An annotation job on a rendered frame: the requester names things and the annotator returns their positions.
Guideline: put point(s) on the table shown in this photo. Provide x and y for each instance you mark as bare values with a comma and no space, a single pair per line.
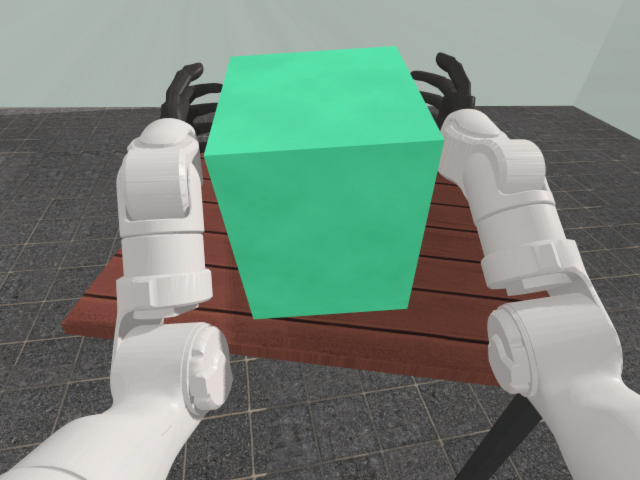
441,335

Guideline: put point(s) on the left robot upper arm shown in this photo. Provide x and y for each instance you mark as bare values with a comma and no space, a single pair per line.
165,378

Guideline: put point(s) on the right robot hand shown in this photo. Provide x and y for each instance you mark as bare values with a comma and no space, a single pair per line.
457,93

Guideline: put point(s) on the carton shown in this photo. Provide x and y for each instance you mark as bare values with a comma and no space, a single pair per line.
323,164

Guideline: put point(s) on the right robot forearm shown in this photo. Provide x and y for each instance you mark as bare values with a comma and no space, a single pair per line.
524,245

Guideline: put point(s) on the left robot forearm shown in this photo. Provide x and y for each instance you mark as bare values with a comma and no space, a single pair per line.
160,220

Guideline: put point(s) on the right robot upper arm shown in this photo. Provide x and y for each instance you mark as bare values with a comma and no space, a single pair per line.
560,353

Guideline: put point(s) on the left robot hand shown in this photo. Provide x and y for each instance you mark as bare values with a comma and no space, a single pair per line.
180,95

